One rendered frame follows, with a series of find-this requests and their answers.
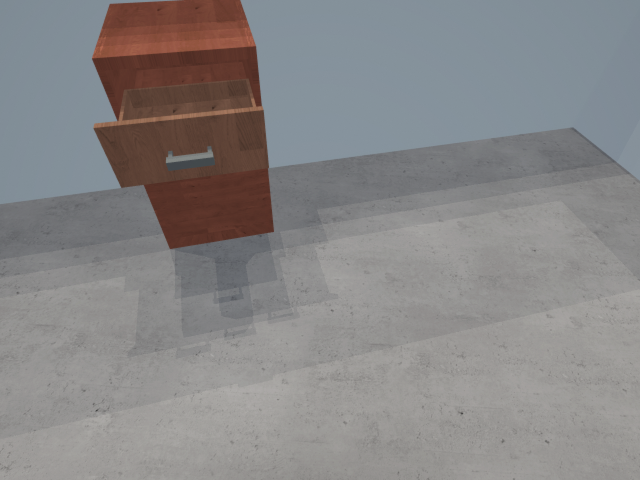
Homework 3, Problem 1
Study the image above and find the cabinet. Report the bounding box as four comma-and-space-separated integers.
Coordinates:
92, 0, 274, 249

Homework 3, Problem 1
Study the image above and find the drawer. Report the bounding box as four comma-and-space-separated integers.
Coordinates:
93, 78, 269, 188

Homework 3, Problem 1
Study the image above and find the handle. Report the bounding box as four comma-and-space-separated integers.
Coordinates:
166, 146, 215, 171

